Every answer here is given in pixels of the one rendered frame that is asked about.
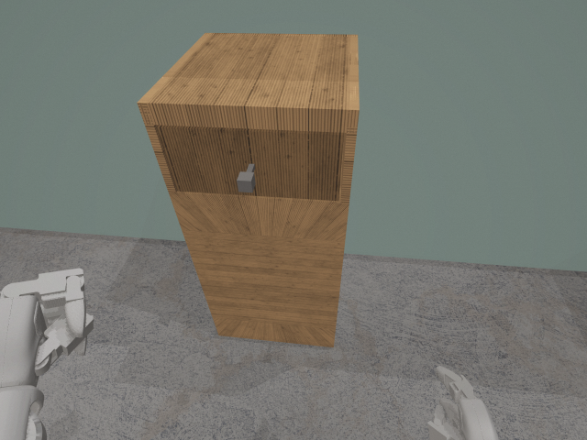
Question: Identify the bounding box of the cabinet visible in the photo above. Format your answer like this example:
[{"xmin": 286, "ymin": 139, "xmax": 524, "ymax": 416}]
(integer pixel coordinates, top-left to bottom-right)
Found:
[{"xmin": 137, "ymin": 33, "xmax": 360, "ymax": 347}]

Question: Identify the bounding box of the left robot hand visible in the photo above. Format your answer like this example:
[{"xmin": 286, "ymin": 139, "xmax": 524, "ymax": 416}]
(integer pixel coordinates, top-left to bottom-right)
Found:
[{"xmin": 0, "ymin": 268, "xmax": 94, "ymax": 388}]

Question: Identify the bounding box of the right robot hand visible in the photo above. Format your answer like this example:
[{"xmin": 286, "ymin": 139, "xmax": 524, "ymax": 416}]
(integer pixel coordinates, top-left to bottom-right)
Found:
[{"xmin": 428, "ymin": 366, "xmax": 499, "ymax": 440}]

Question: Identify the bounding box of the handle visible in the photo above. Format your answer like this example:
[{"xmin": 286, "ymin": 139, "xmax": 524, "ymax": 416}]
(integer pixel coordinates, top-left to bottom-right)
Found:
[{"xmin": 237, "ymin": 164, "xmax": 256, "ymax": 193}]

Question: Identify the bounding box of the drawer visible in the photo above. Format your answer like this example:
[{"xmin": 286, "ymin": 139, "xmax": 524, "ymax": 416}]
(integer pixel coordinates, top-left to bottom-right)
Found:
[{"xmin": 157, "ymin": 126, "xmax": 344, "ymax": 201}]

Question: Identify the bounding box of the robot left forearm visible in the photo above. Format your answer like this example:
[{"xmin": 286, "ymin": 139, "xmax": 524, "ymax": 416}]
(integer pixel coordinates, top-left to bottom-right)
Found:
[{"xmin": 0, "ymin": 385, "xmax": 47, "ymax": 440}]

